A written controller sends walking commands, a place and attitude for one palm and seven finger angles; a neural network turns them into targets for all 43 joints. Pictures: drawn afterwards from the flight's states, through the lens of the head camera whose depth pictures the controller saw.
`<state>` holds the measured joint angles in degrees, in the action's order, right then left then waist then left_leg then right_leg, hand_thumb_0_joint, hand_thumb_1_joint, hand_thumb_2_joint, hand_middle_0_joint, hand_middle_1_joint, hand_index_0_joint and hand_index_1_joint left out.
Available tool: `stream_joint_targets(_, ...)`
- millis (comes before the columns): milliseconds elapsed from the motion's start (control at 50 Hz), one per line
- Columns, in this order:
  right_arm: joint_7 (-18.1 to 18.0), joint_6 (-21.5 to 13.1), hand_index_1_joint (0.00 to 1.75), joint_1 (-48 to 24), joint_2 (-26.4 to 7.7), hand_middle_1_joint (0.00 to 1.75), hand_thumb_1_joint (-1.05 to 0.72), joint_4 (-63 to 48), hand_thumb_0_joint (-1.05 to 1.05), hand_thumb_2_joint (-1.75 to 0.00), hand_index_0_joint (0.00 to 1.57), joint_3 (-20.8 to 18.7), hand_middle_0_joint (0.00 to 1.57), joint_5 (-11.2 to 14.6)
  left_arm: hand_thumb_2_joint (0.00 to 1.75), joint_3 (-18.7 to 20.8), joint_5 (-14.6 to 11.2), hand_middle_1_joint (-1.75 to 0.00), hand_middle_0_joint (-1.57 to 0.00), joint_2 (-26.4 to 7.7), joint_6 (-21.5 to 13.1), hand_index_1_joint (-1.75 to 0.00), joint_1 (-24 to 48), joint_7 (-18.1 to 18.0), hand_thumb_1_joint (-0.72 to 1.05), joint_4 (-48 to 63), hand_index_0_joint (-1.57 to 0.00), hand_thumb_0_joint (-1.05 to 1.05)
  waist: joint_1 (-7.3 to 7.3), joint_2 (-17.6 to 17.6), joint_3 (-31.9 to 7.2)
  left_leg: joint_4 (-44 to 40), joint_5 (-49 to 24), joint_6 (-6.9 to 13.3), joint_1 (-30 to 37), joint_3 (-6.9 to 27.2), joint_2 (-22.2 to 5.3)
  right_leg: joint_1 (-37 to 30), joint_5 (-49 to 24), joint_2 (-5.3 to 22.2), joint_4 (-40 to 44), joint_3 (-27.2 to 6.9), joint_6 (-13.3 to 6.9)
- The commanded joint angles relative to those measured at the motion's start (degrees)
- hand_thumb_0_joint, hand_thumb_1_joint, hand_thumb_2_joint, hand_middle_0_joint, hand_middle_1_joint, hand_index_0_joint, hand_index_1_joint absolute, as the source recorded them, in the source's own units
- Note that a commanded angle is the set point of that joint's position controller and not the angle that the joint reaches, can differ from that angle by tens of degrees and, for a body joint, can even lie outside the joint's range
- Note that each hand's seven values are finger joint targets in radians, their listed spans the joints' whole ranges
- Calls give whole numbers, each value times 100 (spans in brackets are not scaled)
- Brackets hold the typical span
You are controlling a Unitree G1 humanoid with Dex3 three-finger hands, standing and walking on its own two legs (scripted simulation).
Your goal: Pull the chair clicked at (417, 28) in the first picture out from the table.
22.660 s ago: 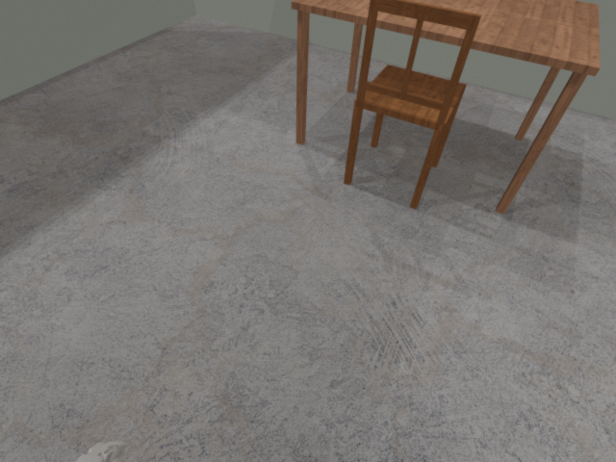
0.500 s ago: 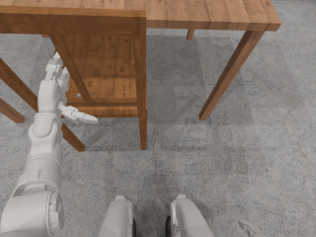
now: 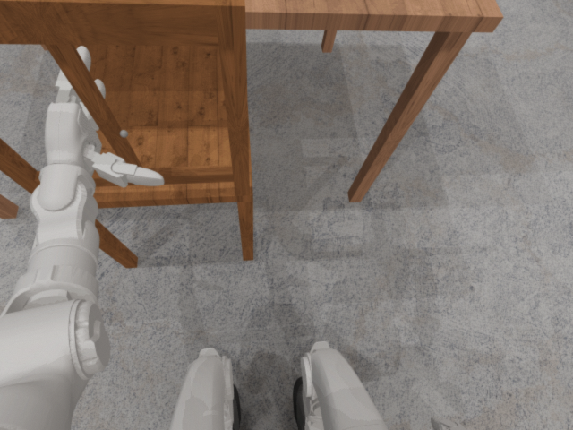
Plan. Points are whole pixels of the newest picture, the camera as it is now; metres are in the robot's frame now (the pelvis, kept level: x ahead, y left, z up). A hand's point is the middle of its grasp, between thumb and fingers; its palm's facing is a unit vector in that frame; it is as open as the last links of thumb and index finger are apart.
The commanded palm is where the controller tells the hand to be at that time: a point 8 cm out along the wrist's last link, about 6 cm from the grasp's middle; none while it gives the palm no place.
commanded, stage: push the fingers through the gap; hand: left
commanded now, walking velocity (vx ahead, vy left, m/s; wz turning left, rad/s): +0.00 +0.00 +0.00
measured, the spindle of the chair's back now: (107, 122) +0.52 +0.21 +0.04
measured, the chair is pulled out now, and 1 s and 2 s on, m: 0.00 0.00 0.04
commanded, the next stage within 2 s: hook a spindle and tug to test in 0.28 s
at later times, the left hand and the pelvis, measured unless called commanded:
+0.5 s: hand (119, 142) +0.49 +0.19 +0.04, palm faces +0.01 -1.00 -0.04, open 16.8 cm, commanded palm +0.46 +0.23 +0.04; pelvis +0.00 +0.00 +0.01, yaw +0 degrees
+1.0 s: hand (121, 141) +0.49 +0.19 +0.04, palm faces +0.02 -1.00 -0.03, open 10.5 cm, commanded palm +0.47 +0.22 +0.04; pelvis +0.00 +0.01 +0.01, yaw +0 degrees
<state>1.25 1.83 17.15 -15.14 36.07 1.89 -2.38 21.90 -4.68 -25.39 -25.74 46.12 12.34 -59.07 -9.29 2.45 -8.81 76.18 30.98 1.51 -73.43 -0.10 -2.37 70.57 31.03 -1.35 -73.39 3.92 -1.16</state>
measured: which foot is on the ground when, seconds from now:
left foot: down 0.00-1.00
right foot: down 0.00-1.00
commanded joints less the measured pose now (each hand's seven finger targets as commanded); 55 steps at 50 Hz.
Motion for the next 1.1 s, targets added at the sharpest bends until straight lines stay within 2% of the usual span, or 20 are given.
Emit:
stream_joint_targets(0, -31, 0, 30, 835, -967, 30, -90, -476, 0, -90, 20, -375, 20, 38, 30, 257, -73, -8, -6, -1317, -296, -8, 1728, -50, -50, 1286, -6, 0, 92, 448, -3160, -819, -2258, 32, 2456, 346, 104, -1631, -1917, -60, 987, -303, -38)
stream_joint_targets(40, -20, 5, 30, 831, -957, 30, -90, -488, 0, -90, 20, -380, 20, 39, 30, 249, -96, -8, -6, -1299, -357, -8, 1711, -58, -50, 1539, -6, 0, 106, 570, -3288, -827, -2384, 13, 2630, 359, 92, -1626, -2007, -71, 975, -294, -41)
stream_joint_targets(60, -26, 17, 30, 839, -978, 30, -90, -455, 0, -90, 20, -381, 20, 38, 30, 360, -100, -8, -6, -1442, -383, -8, 1709, -78, -50, 1530, -6, 0, 97, 448, -3214, -841, -2359, 10, 2601, 375, 77, -1636, -1984, -73, 989, -284, -38)
stream_joint_targets(140, -28, -7, 30, 825, -944, 30, -90, -392, 0, -90, 20, -379, 20, 35, 30, 142, -111, -8, -6, -1208, -477, -8, 1895, -74, -50, 1673, -6, 0, 10, 613, -3086, -863, -2249, 4, 2683, 375, 82, -1536, -1878, -77, 1032, -285, -39)
stream_joint_targets(160, -41, 2, 30, 846, -966, 30, -90, -368, 0, -90, 20, -395, 20, 39, 30, 282, -96, -8, -6, -1362, -477, -8, 1730, -76, -50, 1523, -6, 0, 46, 502, -2993, -866, -2238, 2, 2643, 357, 75, -1571, -1875, -80, 1059, -298, -43)
stream_joint_targets(200, -44, 3, 30, 835, -957, 30, -90, -353, 0, -90, 20, -384, 20, 41, 30, 178, -102, -8, -6, -1240, -461, -8, 1752, -54, -50, 1398, -6, 0, -10, 408, -2889, -869, -2131, 18, 2507, 342, 92, -1595, -1841, -73, 1074, -301, -30)
stream_joint_targets(220, -48, -4, 30, 831, -950, 30, -90, -338, 0, -90, 20, -383, 20, 44, 30, 53, -81, -8, -6, -1137, -475, -8, 1860, -36, -50, 1389, -6, 0, -53, 569, -2832, -868, -2132, 14, 2594, 353, 87, -1433, -1791, -68, 1064, -298, -40)
stream_joint_targets(280, -41, 5, 30, 821, -978, 30, -90, -317, 0, -90, 20, -400, 20, 38, 30, 48, -100, -8, -6, -1152, -496, -8, 1872, 0, -50, 1431, -6, 0, 1, 785, -2917, -911, -2249, -34, 2895, 414, 66, -1281, -1719, -69, 1059, -235, -71)
stream_joint_targets(360, -31, 18, 30, 781, -969, 30, -90, -333, 0, -90, 20, -393, 20, 48, 30, -48, -151, -8, -6, -976, -474, -8, 1751, 10, -50, 1290, -6, 0, -13, 653, -2878, -908, -2271, -27, 2883, 425, 79, -1246, -1709, -73, 1078, -220, -63)
stream_joint_targets(480, -40, 45, 30, 743, -960, 30, -90, -369, 0, -90, 20, -379, 20, 26, 30, 63, -99, -41, -17, -1134, -556, -41, 1923, -104, -50, 1376, -17, 0, -3, 602, -2898, -888, -2228, -17, 2734, 400, 90, -1369, -1755, -60, 1026, -242, -55)
stream_joint_targets(540, -23, 36, 30, 722, -947, 30, -90, -381, 0, -90, 20, -384, 20, 22, 30, -23, -101, -57, -22, -970, -591, -57, 1893, -136, -50, 1349, -22, 0, -16, 613, -2919, -890, -2201, -22, 2817, 409, 98, -1307, -1696, -70, 1049, -233, -56)
stream_joint_targets(580, -47, 48, 30, 710, -969, 30, -90, -397, 0, -90, 20, -368, 20, 23, 30, 266, -88, -68, -25, -1343, -604, -68, 1857, -144, -50, 1306, -25, 0, 50, 462, -2941, -839, -2077, 4, 2490, 349, 119, -1562, -1734, -58, 1029, -296, -45)
stream_joint_targets(660, -54, 48, 30, 717, -962, 30, -90, -384, 0, -90, 20, -349, 20, 18, 30, 181, -68, -90, -32, -1296, -597, -90, 2020, -101, -50, 1327, -32, 0, 9, 620, -3012, -823, -2125, 0, 2579, 374, 111, -1467, -1746, -57, 992, -285, -52)
stream_joint_targets(740, -41, 47, 30, 723, -957, 30, -90, -388, 0, -90, 20, -362, 20, 27, 40, -72, -116, -112, -39, -975, -551, -112, 1961, -27, -28, 1384, -39, 0, -27, 724, -3071, -878, -2292, -34, 2901, 454, 79, -1262, -1719, -69, 998, -205, -64)
stream_joint_targets(780, -41, 62, 30, 745, -973, 30, -90, -376, 0, -90, 20, -372, 20, 42, 44, 23, -135, -123, -43, -1071, -485, -123, 1827, -16, -16, 1284, -43, 0, 3, 563, -3054, -882, -2203, -25, 2771, 435, 84, -1377, -1693, -79, 1043, -226, -59)
stream_joint_targets(800, -52, 68, 30, 742, -970, 30, -90, -348, 0, -90, 20, -371, 20, 52, 47, -30, -158, -129, -45, -1006, -453, -129, 1874, -15, -11, 1180, -45, 0, -73, 456, -2858, -899, -2096, -9, 2672, 431, 83, -1344, -1644, -81, 1091, -227, -48)
stream_joint_targets(860, -52, 60, 30, 776, -987, 30, -90, -323, 0, -90, 20, -374, 20, 44, 54, -48, -129, -145, -50, -988, -460, -145, 2044, -69, 6, 1238, -50, 0, -52, 617, -2877, -922, -2047, -34, 2796, 483, 70, -1122, -1467, -68, 1055, -182, -62)
stream_joint_targets(920, -58, 43, 30, 788, -978, 30, -90, -314, 0, -90, 20, -373, 20, 20, 61, -98, -95, -145, -50, -961, -539, -145, 2198, -161, 23, 1314, -50, 0, -90, 701, -2899, -932, -2097, -41, 2951, 525, 62, -990, -1421, -86, 1031, -164, -72)
stream_joint_targets(1040, -3, 67, 30, 771, -941, 30, -90, -374, 0, -90, 20, -381, 20, -7, 76, 5, -43, -145, -50, -1045, -648, -145, 1824, -258, 56, 1627, -50, 0, 39, 773, -3280, -912, -2589, -69, 3107, 480, 75, -1369, -1889, -86, 989, -187, -74)
stream_joint_targets(1080, 4, 95, 30, 754, -943, 30, -90, -350, 0, -90, 20, -379, 20, 9, 80, -37, -51, -145, -50, -973, -587, -145, 1703, -229, 68, 1446, -50, 0, 10, 672, -2993, -946, -2392, -63, 2976, 456, 66, -1315, -1771, -89, 1056, -191, -71)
